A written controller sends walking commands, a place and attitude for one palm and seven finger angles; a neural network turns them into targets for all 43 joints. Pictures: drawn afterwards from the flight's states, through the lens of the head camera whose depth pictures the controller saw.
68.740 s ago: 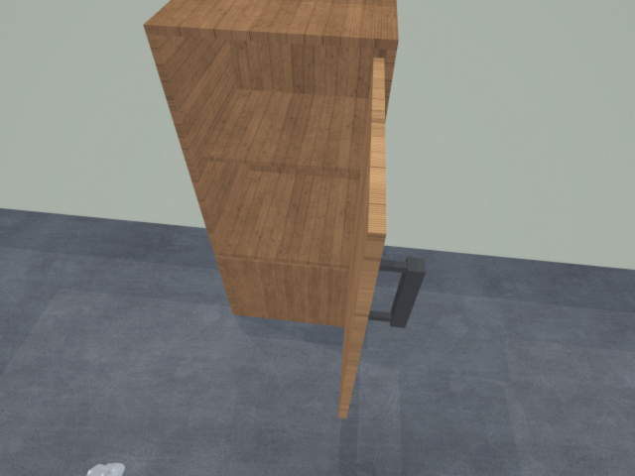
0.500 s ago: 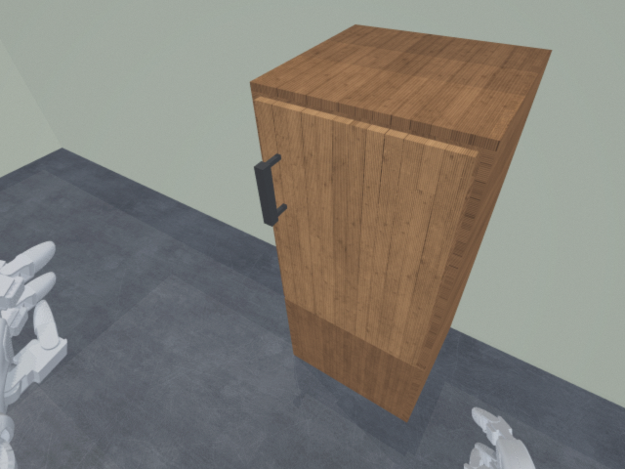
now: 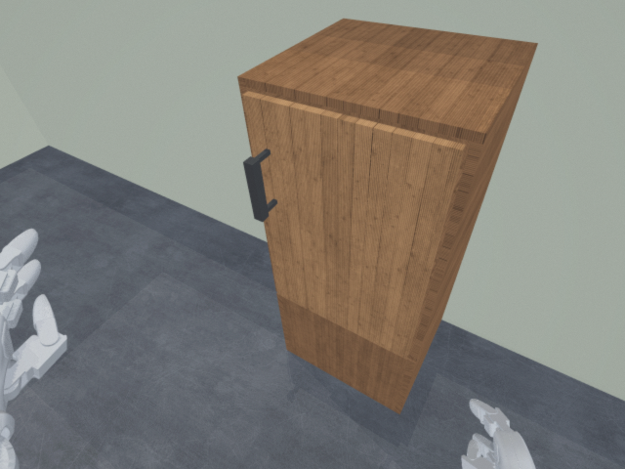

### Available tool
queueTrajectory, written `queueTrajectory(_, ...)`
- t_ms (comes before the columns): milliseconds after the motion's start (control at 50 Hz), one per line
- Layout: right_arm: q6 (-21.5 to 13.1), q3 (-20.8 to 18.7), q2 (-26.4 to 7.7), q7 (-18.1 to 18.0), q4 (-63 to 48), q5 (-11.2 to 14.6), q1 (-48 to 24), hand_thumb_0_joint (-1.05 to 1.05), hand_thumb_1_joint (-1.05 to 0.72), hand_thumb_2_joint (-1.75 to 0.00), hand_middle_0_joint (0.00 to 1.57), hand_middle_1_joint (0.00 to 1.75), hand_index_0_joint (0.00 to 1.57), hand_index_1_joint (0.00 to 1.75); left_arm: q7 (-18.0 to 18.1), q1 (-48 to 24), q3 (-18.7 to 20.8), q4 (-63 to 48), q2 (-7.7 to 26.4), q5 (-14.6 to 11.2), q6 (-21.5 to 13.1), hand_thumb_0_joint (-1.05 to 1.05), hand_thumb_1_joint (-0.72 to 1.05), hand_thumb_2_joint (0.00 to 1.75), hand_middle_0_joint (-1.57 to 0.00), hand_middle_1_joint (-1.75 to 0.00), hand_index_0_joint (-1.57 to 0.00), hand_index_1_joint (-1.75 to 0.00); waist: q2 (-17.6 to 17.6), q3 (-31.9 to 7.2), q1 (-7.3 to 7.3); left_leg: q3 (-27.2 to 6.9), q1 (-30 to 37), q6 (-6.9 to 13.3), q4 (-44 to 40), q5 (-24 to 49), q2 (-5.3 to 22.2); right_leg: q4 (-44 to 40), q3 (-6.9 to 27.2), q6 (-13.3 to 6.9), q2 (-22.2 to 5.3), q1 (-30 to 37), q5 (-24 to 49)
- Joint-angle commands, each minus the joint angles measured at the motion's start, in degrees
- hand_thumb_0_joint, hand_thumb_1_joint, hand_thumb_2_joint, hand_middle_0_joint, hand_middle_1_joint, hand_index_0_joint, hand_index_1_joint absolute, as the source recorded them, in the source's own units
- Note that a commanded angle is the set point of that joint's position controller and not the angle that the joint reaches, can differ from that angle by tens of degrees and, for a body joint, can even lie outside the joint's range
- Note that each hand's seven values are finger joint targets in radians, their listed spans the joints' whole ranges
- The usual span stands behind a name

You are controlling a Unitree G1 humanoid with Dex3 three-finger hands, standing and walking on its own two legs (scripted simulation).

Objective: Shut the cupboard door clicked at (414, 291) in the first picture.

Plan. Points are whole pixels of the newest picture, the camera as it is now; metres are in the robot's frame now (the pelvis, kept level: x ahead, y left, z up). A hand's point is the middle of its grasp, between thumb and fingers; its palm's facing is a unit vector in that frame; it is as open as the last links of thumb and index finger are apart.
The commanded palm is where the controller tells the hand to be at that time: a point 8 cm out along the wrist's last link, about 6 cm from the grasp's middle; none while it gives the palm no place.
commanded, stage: step back with the hand held close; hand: left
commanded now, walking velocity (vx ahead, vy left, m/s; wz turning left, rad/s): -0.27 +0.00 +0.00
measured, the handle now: (263, 185) +0.62 +0.17 +0.02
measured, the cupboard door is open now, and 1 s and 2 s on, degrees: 0 0 0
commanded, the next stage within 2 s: stop stepping back and stand still in 1.32 s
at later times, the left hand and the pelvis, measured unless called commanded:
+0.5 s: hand (21, 381) +0.15 +0.29 +0.15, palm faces +0.40 -0.78 -0.48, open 7.4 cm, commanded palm +0.10 +0.32 +0.17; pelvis -0.05 +0.02 -0.01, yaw -1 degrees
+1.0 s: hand out of the picture +0.08 +0.30 +0.16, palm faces +0.47 -0.76 -0.45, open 7.4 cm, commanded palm +0.01 +0.33 +0.17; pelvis -0.12 +0.03 -0.03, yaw +2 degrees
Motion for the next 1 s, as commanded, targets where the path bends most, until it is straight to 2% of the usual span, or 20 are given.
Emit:
queueTrajectory(0, -0.88, -3.42, -6.7, -1.0, -9.68, 0.03, -7.03, 0.0, -0.9, -0.9, 0.2, 0.3, 0.2, 0.3, 1.03, -3.31, 6.53, -10.79, 11.36, 0.04, -5.33, 0.0, 0.9, 0.9, -0.2, -0.3, -0.2, -0.3, -2.3, -4.51, -1.81, -4.5, 3.16, -0.41, -1.33, 11.3, 4.73, -2.71, 6.51, -0.24, -7.33, -6.42, 14.19)
queueTrajectory(80, 0.77, -3.74, -6.9, -1.55, -10.8, 0.22, -7.16, 0.0, -0.9, -0.9, 0.2, 0.3, 0.2, 0.3, 1.56, -1.46, 8.12, -11.91, 13.1, -0.14, -5.1, 0.0, 0.9, 0.9, -0.2, -0.3, -0.2, -0.3, -2.65, -7.96, -1.67, -4.7, 2.52, -0.61, -1.45, 20.32, 5.87, 1.62, 5.18, 0.45, -6.26, -3.64, 21.03)
queueTrajectory(140, 1.96, -4.12, -7.19, -1.76, -11.88, 0.35, -7.25, 0.0, -0.9, -0.9, 0.2, 0.3, 0.2, 0.3, 1.89, -0.46, 10.19, -14.05, 15.13, -0.32, -4.99, 0.0, 0.9, 0.9, -0.2, -0.3, -0.2, -0.3, -3.01, -9.8, -1.54, -4.95, 1.47, -0.7, -1.4, 22.94, 6.42, 3.89, 4.66, 0.63, -5.74, -2.35, 22.8)
queueTrajectory(180, 2.57, -4.08, -6.91, -1.77, -12.55, 0.58, -6.91, 0.0, -0.9, -0.9, 0.2, 0.3, 0.2, 0.3, 2.01, 1.16, 9.8, -14.13, 14.43, -0.35, -4.84, 0.0, 0.9, 0.9, -0.2, -0.3, -0.2, -0.3, -3.18, -9.42, -1.74, -5.13, 0.19, -0.64, -1.63, 22.68, 6.89, 4.97, 4.92, 0.73, -5.41, -2.44, 21.85)
queueTrajectory(240, 2.9, -4.34, -7.33, -1.91, -12.88, 0.43, -6.81, 0.0, -0.9, -0.9, 0.2, 0.3, 0.2, 0.3, 2.34, 2.52, 11.16, -13.68, 15.38, -0.54, -4.85, 0.0, 0.9, 0.9, -0.2, -0.3, -0.2, -0.3, -3.05, -8.28, -1.67, -5.72, -3.15, -0.42, -2.53, 17.34, 7.26, 5.02, 5.67, 0.82, -5.26, -2.9, 18.24)
queueTrajectory(280, 2.92, -4.1, -7.13, -1.84, -13.11, 0.55, -6.51, 0.0, -0.9, -0.9, 0.2, 0.3, 0.2, 0.3, 2.44, 2.47, 9.73, -13.99, 14.16, -0.33, -5.09, 0.0, 0.9, 0.9, -0.2, -0.3, -0.2, -0.3, -3.08, -6.9, -2.05, -6.21, -5.7, -0.26, -3.03, 13.2, 7.52, 5.08, 6.4, 0.71, -5.41, -3.38, 15.26)
queueTrajectory(400, 1.59, -4.06, -7.66, -2.04, -13.04, 0.31, -5.77, 0.0, -0.9, -0.9, 0.2, 0.3, 0.2, 0.3, 3.2, 1.23, 10.1, -15.71, 14.14, 0.69, -6.63, 0.0, 0.9, 0.9, -0.2, -0.3, -0.2, -0.3, -1.09, -4.22, -2.55, -9.19, -15.67, 1.21, -7.23, -7.43, 8.51, 5.73, 6.81, 0.89, -4.09, -1.8, 3.87)
queueTrajectory(440, 0.85, -4.25, -8.22, -2.36, -13.0, 0.0, -6.08, 0.0, -0.9, -0.9, 0.2, 0.3, 0.2, 0.3, 3.47, 0.37, 11.61, -16.22, 15.33, 1.36, -7.36, 0.0, 0.9, 0.9, -0.2, -0.3, -0.2, -0.3, 1.07, -2.92, -2.46, -11.18, -21.7, 2.26, -10.24, -17.46, 9.53, 7.41, 6.68, 1.23, -2.76, 0.9, 1.13)
queueTrajectory(500, -0.25, -4.2, -8.1, -2.32, -12.69, -0.22, -4.81, 0.0, -0.9, -0.9, 0.2, 0.3, 0.2, 0.3, 3.55, -0.61, 11.02, -16.41, 13.57, 2.3, -8.33, 0.0, 0.9, 0.9, -0.2, -0.3, -0.2, -0.3, 2.12, -2.87, -2.58, -13.71, -29.1, 3.31, -12.83, -24.78, 11.1, 12.19, 5.62, 1.48, -1.36, 6.06, 1.07)
queueTrajectory(540, -1.13, -4.54, -8.51, -2.39, -12.54, -0.59, -4.8, 0.0, -0.9, -0.9, 0.2, 0.3, 0.2, 0.3, 3.58, -1.75, 12.51, -17.75, 14.98, 2.6, -8.82, 0.0, 0.9, 0.9, -0.2, -0.3, -0.2, -0.3, 2.72, -3.31, -2.39, -14.48, -30.21, 3.52, -13.55, -26.46, 11.74, 14.09, 5.19, 1.7, -0.48, 6.92, 1.7)
queueTrajectory(560, -1.42, -4.28, -7.94, -2.27, -12.4, -0.57, -4.37, 0.0, -0.9, -0.9, 0.2, 0.3, 0.2, 0.3, 3.4, -1.96, 10.92, -18.28, 13.11, 2.7, -9.1, 0.0, 0.9, 0.9, -0.2, -0.3, -0.2, -0.3, 2.91, -3.52, -2.69, -14.86, -30.81, 3.63, -13.47, -26.69, 11.9, 14.97, 5.1, 1.57, -0.57, 7.39, 2.06)
queueTrajectory(620, -2.15, -4.5, -8.06, -1.93, -11.88, -0.8, -3.6, 0.0, -0.9, -0.9, 0.2, 0.3, 0.2, 0.3, 3.52, -1.72, 11.35, -17.71, 12.93, 2.93, -9.35, 0.0, 0.9, 0.9, -0.2, -0.3, -0.2, -0.3, 1.76, -2.98, -2.79, -14.46, -32.24, 3.48, -11.94, -28.21, 11.64, 15.27, 6.11, 1.09, -0.66, 6.8, 0.76)
queueTrajectory(640, -2.43, -4.84, -8.47, -1.95, -11.64, -0.99, -3.9, 0.0, -0.9, -0.9, 0.2, 0.3, 0.2, 0.3, 3.51, -1.38, 12.76, -17.51, 14.4, 3.07, -9.59, 0.0, 0.9, 0.9, -0.2, -0.3, -0.2, -0.3, 1.43, -3.34, -2.56, -14.29, -32.4, 3.45, -11.68, -29.27, 11.7, 15.03, 6.61, 1.18, -0.45, 6.78, 0.12)
queueTrajectory(660, -2.51, -4.5, -7.76, -1.75, -11.54, -0.82, -3.3, 0.0, -0.9, -0.9, 0.2, 0.3, 0.2, 0.3, 3.37, -1.76, 10.89, -18.01, 12.35, 3.06, -9.79, 0.0, 0.9, 0.9, -0.2, -0.3, -0.2, -0.3, 0.74, -3.17, -2.9, -14.07, -32.55, 3.17, -11.01, -29.22, 11.31, 14.85, 6.69, 0.8, -1.0, 6.31, -0.69)
queueTrajectory(720, -2.75, -4.63, -7.84, -1.55, -10.91, -1.05, -3.25, 0.0, -0.9, -0.9, 0.2, 0.3, 0.2, 0.3, 3.67, -2.84, 11.08, -17.39, 12.57, 3.21, -10.04, 0.0, 0.9, 0.9, -0.2, -0.3, -0.2, -0.3, -1.44, -1.41, -3.07, -12.59, -32.59, 2.67, -7.77, -27.92, 10.15, 13.01, 9.39, -0.06, -2.39, 2.31, -2.02)
queueTrajectory(740, -2.89, -4.82, -8.29, -1.56, -10.69, -1.34, -3.64, 0.0, -0.9, -0.9, 0.2, 0.3, 0.2, 0.3, 3.75, -3.32, 12.22, -18.22, 14.03, 3.44, -10.34, 0.0, 0.9, 0.9, -0.2, -0.3, -0.2, -0.3, -0.54, -1.72, -3.02, -12.43, -31.74, 2.38, -7.18, -27.52, 9.92, 12.39, 10.13, -0.21, -2.63, 1.12, -2.65)
queueTrajectory(820, -2.97, -4.47, -7.36, -1.22, -10.26, -1.31, -3.55, 0.0, -0.9, -0.9, 0.2, 0.3, 0.2, 0.3, 4.0, -3.2, 11.38, -17.86, 13.27, 3.16, -10.9, 0.0, 0.9, 0.9, -0.2, -0.3, -0.2, -0.3, -2.44, -1.84, -3.23, -11.5, -29.47, 1.66, -4.52, -25.64, 8.95, 10.21, 11.72, -0.87, -4.03, -3.56, -5.9)
queueTrajectory(880, -3.47, -4.38, -7.16, -1.28, -10.07, -1.33, -4.16, 0.0, -0.9, -0.9, 0.2, 0.3, 0.2, 0.3, 4.03, -2.87, 12.35, -19.53, 13.89, 3.05, -11.88, 0.0, 0.9, 0.9, -0.2, -0.3, -0.2, -0.3, -0.98, -3.77, -3.07, -12.43, -29.61, 1.96, -6.76, -25.76, 10.23, 13.42, 9.6, -0.21, -2.67, -2.25, -4.03)
queueTrajectory(940, -3.71, -4.83, -7.7, -1.39, -10.16, -1.5, -4.95, 0.0, -0.9, -0.9, 0.2, 0.3, 0.2, 0.3, 3.92, -1.35, 14.81, -18.89, 15.09, 3.15, -12.19, 0.0, 0.9, 0.9, -0.2, -0.3, -0.2, -0.3, 3.61, -4.99, -2.53, -15.66, -36.43, 3.66, -11.87, -30.73, 14.21, 21.08, 6.44, 0.9, 0.56, 4.97, -0.84)
queueTrajectory(980, -4.01, -4.99, -7.44, -1.19, -10.32, -1.38, -5.03, 0.0, -0.9, -0.9, 0.2, 0.3, 0.2, 0.3, 3.47, -1.74, 14.61, -20.78, 14.72, 2.8, -12.45, 0.0, 0.9, 0.9, -0.2, -0.3, -0.2, -0.3, 4.24, -6.03, -2.63, -15.84, -36.26, 3.78, -12.4, -30.26, 15.82, 23.56, 5.52, 0.9, 1.61, 5.7, -1.09)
